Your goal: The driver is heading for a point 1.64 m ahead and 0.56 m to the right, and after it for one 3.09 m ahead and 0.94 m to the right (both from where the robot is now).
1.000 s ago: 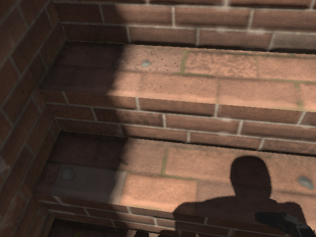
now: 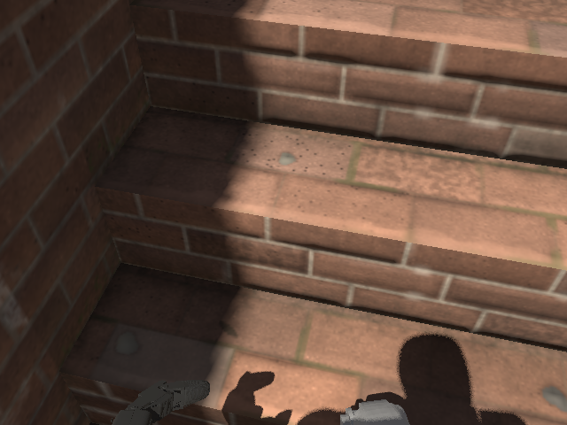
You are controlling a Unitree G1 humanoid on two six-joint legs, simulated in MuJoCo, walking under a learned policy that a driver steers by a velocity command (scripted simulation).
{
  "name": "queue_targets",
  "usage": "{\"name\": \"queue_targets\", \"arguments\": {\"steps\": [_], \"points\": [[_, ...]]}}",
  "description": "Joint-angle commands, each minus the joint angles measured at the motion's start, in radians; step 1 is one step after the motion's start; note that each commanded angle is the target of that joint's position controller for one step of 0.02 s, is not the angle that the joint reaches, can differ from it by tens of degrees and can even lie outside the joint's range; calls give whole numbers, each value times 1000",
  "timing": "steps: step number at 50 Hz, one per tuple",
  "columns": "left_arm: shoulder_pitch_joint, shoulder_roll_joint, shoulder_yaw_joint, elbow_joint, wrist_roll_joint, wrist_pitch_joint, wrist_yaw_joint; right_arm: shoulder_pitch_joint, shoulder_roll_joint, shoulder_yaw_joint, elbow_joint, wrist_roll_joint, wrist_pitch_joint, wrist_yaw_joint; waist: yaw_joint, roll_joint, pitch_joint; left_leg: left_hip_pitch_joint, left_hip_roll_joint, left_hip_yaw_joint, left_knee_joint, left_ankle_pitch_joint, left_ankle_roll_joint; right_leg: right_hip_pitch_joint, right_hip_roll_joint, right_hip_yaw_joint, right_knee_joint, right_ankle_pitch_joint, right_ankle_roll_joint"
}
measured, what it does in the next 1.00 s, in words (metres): climbs: right foot 0.20 m higher, then left foot 0.21 m higher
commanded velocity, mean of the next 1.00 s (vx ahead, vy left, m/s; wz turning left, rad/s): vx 0.97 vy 0.00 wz -0.22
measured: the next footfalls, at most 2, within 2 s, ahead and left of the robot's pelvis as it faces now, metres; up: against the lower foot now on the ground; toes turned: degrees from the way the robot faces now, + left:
right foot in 0.20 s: +0.20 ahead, -0.09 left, +0.20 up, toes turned -7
left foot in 0.62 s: +0.53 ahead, +0.08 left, +0.41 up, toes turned +3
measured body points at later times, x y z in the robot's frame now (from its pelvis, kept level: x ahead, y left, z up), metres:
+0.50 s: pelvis +0.26 -0.03 +0.20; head +0.28 -0.02 +0.65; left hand +0.20 +0.23 +0.05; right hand +0.55 -0.19 +0.19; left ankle +0.34 +0.12 -0.18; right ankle +0.16 -0.09 -0.52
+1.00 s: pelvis +0.57 -0.03 +0.45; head +0.62 -0.02 +0.90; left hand +0.90 +0.05 +0.43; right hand +0.51 -0.29 +0.33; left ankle +0.49 +0.08 -0.30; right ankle +0.68 -0.16 -0.02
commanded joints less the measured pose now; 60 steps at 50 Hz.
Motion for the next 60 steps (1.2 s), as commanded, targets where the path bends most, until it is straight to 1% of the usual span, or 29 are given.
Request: {"name": "queue_targets", "arguments": {"steps": [1,5,7,9,11,12,13,17,21,24,27,29,31,32,33,34,37,41,43,45,47,49,51,53,54,55,56,58,60], "points": [[-250,-58,-59,-173,-24,16,-9,-28,-26,18,-8,1,-48,28,37,-41,227,-147,280,-269,-415,-40,-48,-234,-35,-42,-79,46,-30],[-328,-54,-90,-207,-59,57,-24,68,-49,27,38,57,-8,-30,-3,116,127,-166,222,-137,-699,418,60,295,-116,-398,-644,30,-52],[-148,-36,-81,-119,-44,46,-30,63,-103,27,-12,93,-19,-46,34,146,-56,-29,258,-32,-464,1536,97,681,-20,-432,-889,-122,-67],[87,63,-39,-82,-35,66,-5,20,-256,-21,-48,67,-38,-37,165,288,-248,221,359,-81,-6,2165,170,773,78,-352,-1103,-491,-53],[266,204,33,-40,29,63,9,-103,-235,-48,-137,58,-60,5,236,172,-317,0,327,-171,514,1803,144,1051,-61,22,-1467,-597,-120],[322,306,69,45,19,85,34,-292,-135,-46,-244,48,-74,43,255,-229,-221,-538,6,-168,940,665,96,1152,-266,666,-1944,-904,-208],[202,264,89,18,9,69,38,-492,-31,-41,-360,-20,-72,46,218,-64,-78,-805,-57,-464,1437,453,68,1072,-309,798,-2091,-790,-159],[167,46,38,225,18,-4,3,-302,148,53,-388,-25,12,5,-65,107,181,-999,-28,-452,1769,414,65,738,-282,283,-2003,-324,-49],[191,142,48,289,12,-53,-11,-467,122,74,-475,35,66,-46,-77,89,322,-983,-40,-368,1612,253,20,559,-247,9,-2209,35,-3],[426,231,76,377,0,-92,-8,-618,88,67,-543,30,76,-74,5,33,265,-1333,-13,-335,1829,-76,79,1044,-302,18,-2320,250,-72],[565,170,67,440,-41,-76,19,-777,57,95,-619,13,78,-52,32,99,200,-1028,62,-38,1201,-133,80,1104,-177,-206,-2442,679,3],[536,254,74,345,-99,-71,43,-613,-3,84,-493,86,90,-14,1,77,-207,-77,-115,135,741,-18,52,886,-153,-188,-2281,1538,-72],[312,488,160,264,-102,-128,-3,-168,-141,10,-443,56,117,-41,-282,-246,-435,64,-58,-90,474,-128,56,1193,-283,-112,-1738,2058,-67],[264,419,159,203,-124,-159,-43,-37,-283,-47,-379,0,112,-62,-293,-53,-528,255,107,-483,261,-162,147,975,-144,-39,-1292,1570,6],[213,258,137,149,-62,-164,-78,-63,-332,-68,-330,-46,107,-77,-258,325,-514,299,324,-1055,-142,-225,214,656,151,100,-808,419,25],[247,152,117,116,9,-155,-78,-210,-274,-76,-315,-17,94,-54,-136,102,-502,278,381,-1168,-187,-480,136,487,124,273,-448,413,29],[137,-44,32,-24,45,-105,-68,-302,-112,-41,-85,15,41,-18,56,-90,-26,-62,334,-675,-89,-46,80,141,81,119,-69,349,-40],[83,-55,8,-89,-18,8,-23,-242,-6,7,1,13,-32,-6,118,61,158,-89,335,-225,-255,236,18,-134,35,96,77,-30,-70],[-23,-55,-4,-140,-60,48,1,-273,-32,29,6,22,-48,-2,153,88,232,-247,286,-79,-360,219,-34,-120,56,21,-5,-47,-66],[-132,-26,-9,-189,-42,100,3,-271,-116,31,-33,64,-34,-6,173,51,274,-452,221,36,-498,254,-51,74,42,-96,-366,5,-52],[-170,29,-12,-187,-29,131,-18,-144,-243,5,-66,83,-24,-52,140,81,162,-306,252,113,-675,447,0,299,-3,-288,-597,-17,-62],[42,99,25,-49,25,136,-44,-214,-282,-2,-163,116,-2,-85,184,85,-67,50,261,172,-410,1854,-29,456,85,-373,-662,-154,-73],[265,197,41,-48,34,135,-34,-376,-410,-60,-273,146,-12,-75,263,161,-309,227,389,56,-2,2344,35,697,55,-267,-1012,-215,-85],[44,278,66,-77,56,129,-14,-242,-303,-47,-317,133,-18,-20,42,91,-409,216,337,-48,368,1923,33,835,177,-116,-1421,-293,-94],[-162,274,64,-112,-7,139,-36,-61,-303,-41,-241,121,-44,-6,-27,-78,-426,13,220,-40,454,1059,-25,1042,146,-20,-1600,-110,-77],[-170,291,104,-128,-34,126,-27,-86,-270,-46,-279,19,-63,20,-23,-24,-353,-204,64,-132,836,495,-71,1113,114,147,-1749,-120,-158],[-13,292,120,-61,0,96,-25,-263,-154,-13,-339,-31,-68,32,77,19,-295,-570,-18,-249,1409,299,-82,1221,57,294,-1767,46,-294],[154,349,144,55,60,57,13,-627,15,62,-554,-32,-45,-6,154,101,-212,-900,-41,-310,1884,261,-34,1099,-104,711,-2023,-219,-270],[240,323,136,146,64,14,0,-627,87,103,-596,-40,-25,-34,98,114,-38,-1086,-5,-330,2001,155,-17,1080,-68,637,-2045,-98,-216]]}}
